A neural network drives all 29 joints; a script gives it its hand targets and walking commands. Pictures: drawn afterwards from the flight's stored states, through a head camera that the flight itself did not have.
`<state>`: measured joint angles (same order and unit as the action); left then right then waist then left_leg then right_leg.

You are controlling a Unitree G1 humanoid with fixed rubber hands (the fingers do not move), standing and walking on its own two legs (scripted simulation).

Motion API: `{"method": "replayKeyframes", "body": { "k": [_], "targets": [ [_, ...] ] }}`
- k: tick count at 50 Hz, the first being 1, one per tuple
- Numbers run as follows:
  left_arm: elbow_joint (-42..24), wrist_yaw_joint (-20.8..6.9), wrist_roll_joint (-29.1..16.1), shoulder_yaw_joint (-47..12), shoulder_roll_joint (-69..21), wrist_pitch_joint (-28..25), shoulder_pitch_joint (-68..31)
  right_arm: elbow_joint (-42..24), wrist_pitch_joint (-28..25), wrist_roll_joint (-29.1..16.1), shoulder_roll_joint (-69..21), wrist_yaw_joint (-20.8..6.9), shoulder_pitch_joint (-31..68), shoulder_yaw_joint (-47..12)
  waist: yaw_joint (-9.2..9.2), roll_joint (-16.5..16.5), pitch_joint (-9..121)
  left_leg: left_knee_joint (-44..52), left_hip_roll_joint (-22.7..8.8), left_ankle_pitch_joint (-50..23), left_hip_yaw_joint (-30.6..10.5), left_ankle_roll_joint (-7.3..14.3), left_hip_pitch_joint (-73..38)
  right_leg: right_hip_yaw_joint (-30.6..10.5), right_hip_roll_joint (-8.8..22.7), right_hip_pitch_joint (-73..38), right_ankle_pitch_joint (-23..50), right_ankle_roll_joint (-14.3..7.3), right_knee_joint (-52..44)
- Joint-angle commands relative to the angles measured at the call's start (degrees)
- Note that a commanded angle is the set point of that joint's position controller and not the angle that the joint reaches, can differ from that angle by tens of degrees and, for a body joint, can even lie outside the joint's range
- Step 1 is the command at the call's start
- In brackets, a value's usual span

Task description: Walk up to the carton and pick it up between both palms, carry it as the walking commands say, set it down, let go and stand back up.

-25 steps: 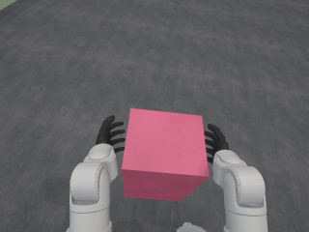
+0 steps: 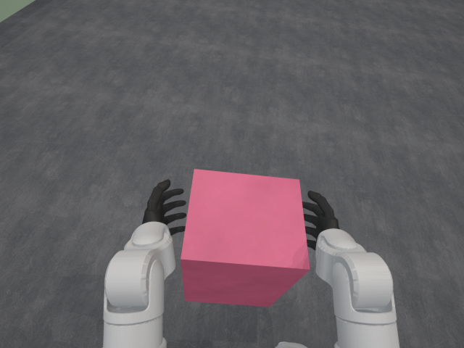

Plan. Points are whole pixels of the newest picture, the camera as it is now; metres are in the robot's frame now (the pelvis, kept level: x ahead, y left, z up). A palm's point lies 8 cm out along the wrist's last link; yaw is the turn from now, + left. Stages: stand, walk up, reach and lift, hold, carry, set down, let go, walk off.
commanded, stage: carry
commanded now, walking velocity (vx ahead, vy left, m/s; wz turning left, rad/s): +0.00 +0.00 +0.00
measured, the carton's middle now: (236, 246) +0.29 +0.01 -0.01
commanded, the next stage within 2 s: none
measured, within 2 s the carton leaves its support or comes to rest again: neither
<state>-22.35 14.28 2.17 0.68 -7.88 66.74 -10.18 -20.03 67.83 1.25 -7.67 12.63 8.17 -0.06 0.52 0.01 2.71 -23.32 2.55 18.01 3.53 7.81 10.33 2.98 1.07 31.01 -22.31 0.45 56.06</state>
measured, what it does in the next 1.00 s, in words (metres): walks ahead: right foot, then left foot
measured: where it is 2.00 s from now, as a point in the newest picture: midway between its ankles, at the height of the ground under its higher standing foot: outside the picture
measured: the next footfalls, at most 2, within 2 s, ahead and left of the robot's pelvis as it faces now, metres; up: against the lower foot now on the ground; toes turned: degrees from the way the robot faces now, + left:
right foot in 0.24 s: +0.12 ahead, -0.10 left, +0.00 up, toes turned -4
left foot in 0.38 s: +0.07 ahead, +0.09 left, +0.00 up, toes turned +3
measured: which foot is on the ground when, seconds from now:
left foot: down 0.00-0.28, up 0.30-0.36, down 0.38-0.98, up 1.00-1.00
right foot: up 0.00-0.22, down 0.24-0.40, up 0.42-0.92, down 0.94-1.00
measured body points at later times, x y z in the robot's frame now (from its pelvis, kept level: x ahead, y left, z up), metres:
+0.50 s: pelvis +0.07 +0.06 -0.01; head +0.08 +0.09 +0.44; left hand +0.36 +0.21 +0.05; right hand +0.36 -0.05 +0.05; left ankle +0.03 +0.08 -0.74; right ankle +0.07 -0.10 -0.71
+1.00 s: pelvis +0.11 +0.09 -0.02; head +0.12 +0.10 +0.42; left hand +0.41 +0.25 +0.03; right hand +0.43 -0.01 +0.02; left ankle +0.04 +0.10 -0.71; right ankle +0.12 -0.04 -0.74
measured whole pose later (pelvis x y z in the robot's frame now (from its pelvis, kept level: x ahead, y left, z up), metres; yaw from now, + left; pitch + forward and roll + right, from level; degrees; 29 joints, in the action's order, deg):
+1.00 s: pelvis +0.11 +0.09 -0.02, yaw +4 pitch +2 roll -3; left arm 2.3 12.9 5.1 4.7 -9.4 51.9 -17.4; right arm 2.7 53.8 7.1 -8.9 12.1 15.5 5.6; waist -1.6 -1.8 1.7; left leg -51.7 7.4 22.9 3.1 5.3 20.6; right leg 7.1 2.1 19.6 -17.4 -0.7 36.5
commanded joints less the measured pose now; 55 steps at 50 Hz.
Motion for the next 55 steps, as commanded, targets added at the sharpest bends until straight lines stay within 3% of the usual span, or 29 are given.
{"method": "replayKeyframes", "body": {
  "k": [1, 11, 12, 14, 15, 16, 17, 19, 21, 22, 24, 25, 26, 27, 32, 33, 36, 37, 38, 39, 41, 42, 43, 46, 48, 50, 51, 53, 55],
  "targets": [
    [-2.38, -9.59, -16.10, -32.25, -61.22, 0.39, -13.59, -10.68, -2.99, -16.88, -57.23, -9.21, 24.49, -28.37, -0.07, -4.98, 16.02, -1.70, -14.10, -57.90, -8.26, -0.62, -21.90, 1.13, -0.50, 10.08, 2.39, 0.15, 1.10],
    [1.72, -10.50, -14.84, -27.41, -56.61, -3.00, -20.39, 0.07, -5.84, -13.75, -54.13, -8.90, 28.40, -22.77, -1.56, -3.98, 16.87, -16.82, -9.71, -66.24, -4.96, -1.53, -8.28, 4.63, -1.06, -14.45, 11.94, -4.25, -25.08],
    [15.45, -10.61, -10.59, -22.71, -53.38, -3.80, -19.69, 9.61, -7.40, -9.92, -49.14, -8.94, 29.32, -17.57, -1.15, -5.86, 18.44, -20.87, -7.17, -55.30, -4.16, -2.11, -4.73, 1.80, 1.50, -20.28, 29.57, -5.80, -26.84],
    [-7.20, -9.83, -18.69, -30.13, -61.15, -6.00, -25.11, -7.93, -7.94, -17.10, -56.64, -8.16, 28.67, -24.85, -2.32, 10.34, 25.27, -44.10, -1.66, -21.96, -5.56, -6.03, 8.21, -15.67, 18.59, -35.18, 65.08, -16.35, -25.50],
    [-2.77, -9.21, -17.26, -31.00, -62.97, -3.34, -18.14, -9.27, -5.64, -16.83, -58.14, -7.68, 26.65, -26.66, -1.49, 16.61, 22.95, -46.81, 0.30, 18.44, -6.89, -6.39, 12.33, -21.21, 23.00, -31.26, 63.52, -17.93, -28.58],
    [16.50, -9.89, -10.36, -24.22, -55.75, -2.95, -9.44, 5.75, -5.78, -10.26, -49.61, -8.45, 20.30, -19.91, -1.40, 10.42, 19.86, -33.65, -4.42, 25.02, -11.31, -5.34, 13.74, -17.26, 19.83, -28.05, 57.16, -14.49, -26.72],
    [0.41, -9.44, -16.37, -31.20, -62.34, -2.72, -17.02, -6.98, -5.69, -16.76, -55.99, -8.24, 24.59, -25.77, 0.64, 7.18, 17.07, -12.49, -6.42, 25.50, -12.74, -4.32, 12.50, -11.76, 17.23, -27.07, 61.00, -10.59, -21.39],
    [4.99, -10.41, -16.62, -28.85, -62.64, -3.54, -17.16, -7.71, -7.29, -15.72, -57.24, -8.34, 30.65, -24.95, 0.42, 6.30, 16.20, 4.25, -4.46, -3.21, -8.02, -4.69, -7.62, -1.49, 10.87, -10.28, 41.07, -3.33, -21.41],
    [-1.15, -10.14, -16.69, -31.02, -62.14, -2.55, -19.60, -4.27, -6.41, -15.40, -58.52, -8.18, 26.29, -25.48, -0.27, -15.25, 16.10, 0.32, -21.54, -47.57, -27.00, 2.34, -14.05, -0.41, 2.78, 1.47, -9.86, 0.11, -13.18],
    [-0.09, -9.93, -15.55, -30.05, -60.77, -2.28, -19.33, -3.13, -6.05, -15.40, -57.85, -8.51, 25.69, -25.05, 0.11, -10.55, 15.87, -3.13, -20.87, -61.23, -23.47, 2.50, -15.87, -1.19, 3.44, 3.74, -12.52, 0.45, -10.16],
    [1.87, -10.20, -14.94, -27.81, -60.24, -3.69, -17.47, -5.89, -7.52, -16.48, -56.89, -9.33, 29.17, -25.76, -0.10, -5.86, 17.17, -4.47, -17.01, -61.24, -15.50, 0.02, -19.48, 0.26, 2.98, 5.81, -7.78, 0.01, -5.89],
    [21.42, -10.04, -7.17, -17.47, -49.12, -6.20, -15.86, 14.22, -9.52, -8.14, -47.37, -10.05, 24.86, -14.60, -0.64, -6.58, 17.08, -3.83, -14.88, -58.34, -13.27, -0.84, -18.00, 0.23, 2.16, 5.50, -4.07, -0.18, -1.79],
    [8.80, -10.92, -13.19, -24.20, -56.42, -7.74, -19.59, 2.43, -11.11, -12.78, -53.67, -10.20, 28.72, -21.06, -0.68, -3.79, 17.01, -3.36, -14.58, -56.68, -13.24, -1.30, -18.42, 0.87, 1.99, 5.37, -2.12, -0.01, -1.03],
    [28.91, -11.16, -3.09, -11.58, -45.56, -11.50, -15.50, 22.54, -14.33, -3.90, -45.04, -11.34, 25.77, -9.83, -1.16, -5.39, 17.32, -3.12, -13.66, -56.20, -12.26, -1.27, -18.71, 0.86, 1.31, 6.09, -2.03, -0.63, 1.39],
    [18.66, -10.80, -8.73, -17.97, -48.67, -15.58, -18.27, 14.32, -18.72, -5.79, -46.95, -10.55, 26.31, -14.26, -1.43, -4.35, 18.09, -3.45, -14.24, -48.59, -11.84, -0.84, -19.58, -0.14, 1.63, 6.51, 0.05, -1.29, -0.39],
    [7.63, -10.59, -14.45, -26.13, -57.44, -14.78, -22.48, -2.74, -18.73, -12.08, -51.09, -10.18, 32.00, -21.90, -1.05, -4.58, 18.86, -3.27, -13.35, -43.72, -10.38, -0.60, -19.16, -0.94, 1.73, 6.87, 0.34, -1.62, -1.09],
    [21.25, -10.69, -8.51, -18.68, -48.47, -12.46, -14.88, 11.82, -16.33, -5.54, -44.13, -9.77, 24.45, -15.66, -1.35, -5.50, 17.52, -5.34, -13.89, -49.48, -11.23, 0.14, -18.43, -0.16, 1.62, 7.10, 0.10, -1.30, -0.35],
    [2.99, -10.18, -15.17, -27.79, -55.93, -11.76, -21.53, -2.03, -15.32, -12.44, -51.15, -9.45, 26.64, -22.86, -0.52, -4.88, 17.84, -5.12, -14.30, -47.95, -10.81, -0.23, -18.73, 0.85, 1.58, 7.71, -0.18, -0.91, -1.27],
    [23.10, -10.95, -7.18, -19.79, -48.95, -11.49, -14.55, 18.08, -15.46, -3.63, -44.91, -10.29, 20.67, -14.98, -1.06, -7.21, 15.66, -5.24, -13.82, -45.90, -10.79, 1.26, -13.68, -0.30, 2.76, 5.28, -0.58, -0.79, -3.54],
    [6.47, -10.82, -14.01, -26.29, -55.84, -12.07, -22.05, -1.89, -15.88, -12.04, -50.58, -10.06, 30.87, -22.84, -0.80, -4.04, 16.78, -5.69, -13.74, -51.53, -12.37, 0.56, -16.67, 0.89, 1.31, 5.80, -2.29, -1.64, -4.63],
    [18.63, -11.41, -9.38, -21.40, -51.15, -12.53, -20.43, 11.99, -16.18, -6.08, -46.88, -10.38, 26.81, -17.13, -1.03, -5.55, 14.47, -6.37, -13.47, -51.98, -11.78, 1.03, -12.61, 1.68, 1.44, 2.50, -1.81, -1.58, -7.70],
    [3.13, -11.27, -16.50, -29.18, -61.47, -10.82, -20.93, -8.12, -15.31, -15.19, -54.14, -9.24, 35.39, -27.21, -0.40, -3.74, 17.04, -7.50, -13.10, -52.90, -11.83, 0.74, -14.57, 2.13, 0.84, 1.41, -0.52, -1.74, -9.85],
    [23.24, -11.62, -3.05, -13.35, -45.87, -12.16, -13.53, 11.99, -16.41, -1.95, -42.10, -10.59, 26.83, -12.01, -1.77, -7.64, 16.55, -8.42, -12.29, -58.07, -11.78, 0.71, -12.73, 1.88, 0.59, -2.12, -2.00, -2.67, -11.29],
    [15.44, -11.25, -10.43, -19.53, -51.80, -14.57, -21.07, 9.40, -17.19, -7.87, -47.85, -9.79, 31.90, -16.77, -2.38, -4.70, 19.41, -15.79, -10.59, -68.06, -8.58, -1.47, -9.74, 3.34, 1.08, -12.88, 7.08, -3.61, -20.78],
    [25.46, -11.81, -5.50, -14.63, -47.34, -15.48, -16.21, 19.19, -18.30, -3.21, -43.75, -10.15, 27.13, -12.55, -3.74, 1.83, 23.14, -32.74, -6.55, -54.62, -7.81, -5.15, 0.66, -4.24, 9.60, -27.73, 40.85, -8.52, -24.54],
    [18.47, -10.98, -8.08, -15.57, -48.08, -15.64, -17.62, 15.26, -17.24, -5.87, -46.32, -9.95, 24.37, -12.64, -3.97, 19.60, 19.42, -46.05, -1.33, 18.35, -8.59, -6.83, 12.23, -19.74, 22.96, -28.25, 55.70, -16.47, -28.28],
    [26.10, -12.00, -5.91, -15.10, -48.92, -15.56, -15.73, 19.95, -18.30, -3.87, -45.23, -10.96, 24.32, -11.99, -2.86, 10.94, 16.46, -32.76, -6.87, 27.40, -14.35, -5.65, 10.51, -16.29, 19.60, -21.49, 45.88, -12.14, -26.16],
    [13.31, -12.84, -11.18, -24.85, -59.91, -16.70, -28.38, 9.77, -19.00, -9.91, -55.34, -12.00, 34.56, -20.31, -0.76, 5.03, 13.01, -2.32, -3.77, 8.47, -3.97, -5.53, 1.62, -2.48, 12.30, -13.13, 32.98, -5.11, -23.49],
    [16.09, -12.61, -10.27, -24.46, -56.87, -15.08, -22.41, 14.52, -18.39, -6.71, -52.90, -11.85, 26.22, -17.36, -1.40, -14.92, 16.88, 1.29, -17.77, -19.18, -23.75, -0.79, -15.11, -0.90, 4.92, 3.68, -0.05, -0.33, -13.81]
  ]
}}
